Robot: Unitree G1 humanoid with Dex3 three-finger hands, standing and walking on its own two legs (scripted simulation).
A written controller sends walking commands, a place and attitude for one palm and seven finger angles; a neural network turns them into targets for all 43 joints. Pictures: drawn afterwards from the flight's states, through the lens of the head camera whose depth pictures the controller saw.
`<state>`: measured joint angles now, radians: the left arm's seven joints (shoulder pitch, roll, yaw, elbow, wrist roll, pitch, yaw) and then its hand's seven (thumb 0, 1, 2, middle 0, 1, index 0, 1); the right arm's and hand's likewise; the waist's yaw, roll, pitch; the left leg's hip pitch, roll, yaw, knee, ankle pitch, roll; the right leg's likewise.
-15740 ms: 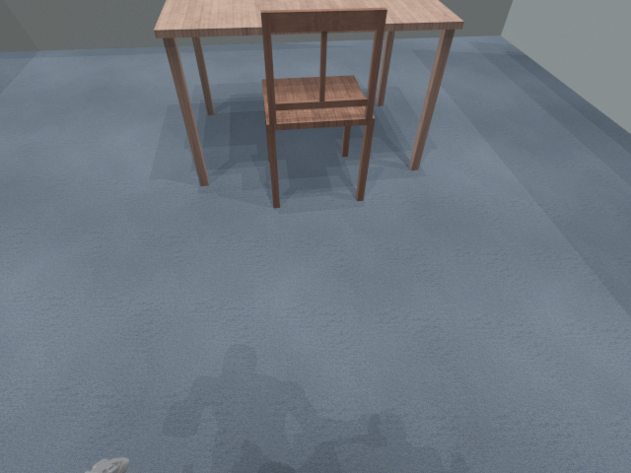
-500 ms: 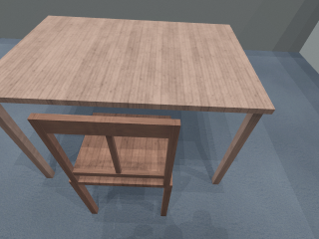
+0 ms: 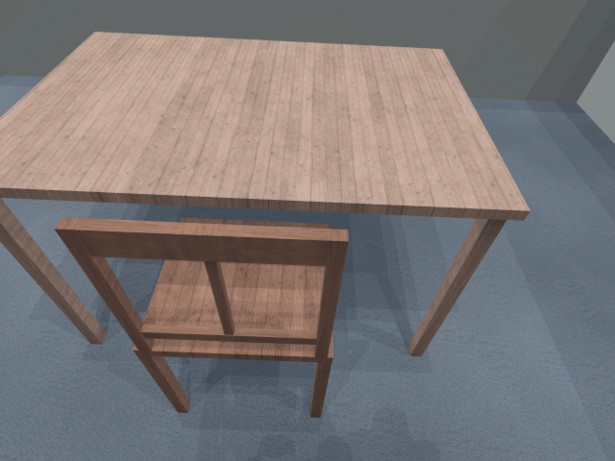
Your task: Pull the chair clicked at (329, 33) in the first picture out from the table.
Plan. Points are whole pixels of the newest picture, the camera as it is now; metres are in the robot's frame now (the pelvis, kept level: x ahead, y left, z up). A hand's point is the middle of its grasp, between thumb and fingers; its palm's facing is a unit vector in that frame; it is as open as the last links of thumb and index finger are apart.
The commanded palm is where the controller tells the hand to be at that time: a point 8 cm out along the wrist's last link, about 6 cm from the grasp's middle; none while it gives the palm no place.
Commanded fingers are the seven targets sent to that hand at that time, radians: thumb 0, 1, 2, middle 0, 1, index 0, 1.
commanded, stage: raise the hand toward the chair's back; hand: left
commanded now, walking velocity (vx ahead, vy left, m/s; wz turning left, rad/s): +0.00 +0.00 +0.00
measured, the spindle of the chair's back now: (221, 298) +0.41 +0.18 -0.12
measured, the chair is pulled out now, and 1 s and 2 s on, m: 0.00 0.00 0.00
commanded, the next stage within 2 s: none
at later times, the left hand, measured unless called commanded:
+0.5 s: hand (217, 443) +0.16 +0.13 -0.06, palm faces +0.01 -1.00 +0.06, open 9.2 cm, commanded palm +0.11 +0.21 -0.07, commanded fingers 0.00 0.39 0.68 -0.15 -0.22 -0.15 -0.22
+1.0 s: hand (176, 433) +0.17 +0.18 -0.05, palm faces +0.14 -0.99 -0.03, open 13.6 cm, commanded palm +0.14 +0.23 -0.06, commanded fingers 0.00 -0.20 0.43 -0.09 -0.13 -0.09 -0.13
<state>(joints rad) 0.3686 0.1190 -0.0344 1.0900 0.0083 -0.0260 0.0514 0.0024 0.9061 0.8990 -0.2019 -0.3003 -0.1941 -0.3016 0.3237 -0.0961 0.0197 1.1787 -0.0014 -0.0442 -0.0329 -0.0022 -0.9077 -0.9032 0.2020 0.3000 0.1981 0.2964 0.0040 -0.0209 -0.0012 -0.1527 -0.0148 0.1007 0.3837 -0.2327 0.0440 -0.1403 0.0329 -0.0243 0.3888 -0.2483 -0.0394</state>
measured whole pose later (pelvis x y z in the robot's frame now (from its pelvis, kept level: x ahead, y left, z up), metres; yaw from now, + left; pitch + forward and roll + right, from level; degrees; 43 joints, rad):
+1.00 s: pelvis -0.04 -0.01 -0.09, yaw +2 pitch +15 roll -1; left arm 0.44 0.19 0.14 -0.03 -0.25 -0.34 -0.13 0.00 0.03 0.53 -0.12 -0.16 -0.11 -0.17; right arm 0.29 -0.20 0.00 0.57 0.03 -0.13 -0.05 0.01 -0.90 -0.90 0.21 0.30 0.20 0.30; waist -0.03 0.02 -0.15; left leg -0.89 0.03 0.04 1.12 -0.49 0.03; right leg -0.84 0.03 -0.11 1.09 -0.51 -0.07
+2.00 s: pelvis -0.04 +0.03 -0.08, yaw +3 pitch +14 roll -4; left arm 0.31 0.28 0.21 0.08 -0.27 -0.42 -0.24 -0.01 -0.50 0.30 -0.07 -0.08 -0.06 -0.08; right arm 0.27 -0.26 0.02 0.54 0.02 -0.17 -0.03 0.01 -0.90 -0.90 0.21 0.30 0.20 0.30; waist -0.03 0.02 -0.14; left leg -0.85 -0.01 0.04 1.07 -0.47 0.09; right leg -0.78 0.01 -0.10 1.00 -0.47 -0.01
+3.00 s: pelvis -0.04 +0.00 -0.10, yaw +3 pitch +18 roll -3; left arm 0.22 0.24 0.16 0.15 -0.26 -0.46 -0.24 -0.01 -0.50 0.30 -0.06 -0.08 -0.06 -0.08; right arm 0.21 -0.26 0.01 0.55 0.01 -0.16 -0.02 0.01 -0.90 -0.90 0.21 0.30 0.20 0.30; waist -0.03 0.03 -0.16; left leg -0.98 0.01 0.02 1.18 -0.52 0.05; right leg -0.91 0.02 -0.13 1.13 -0.54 -0.05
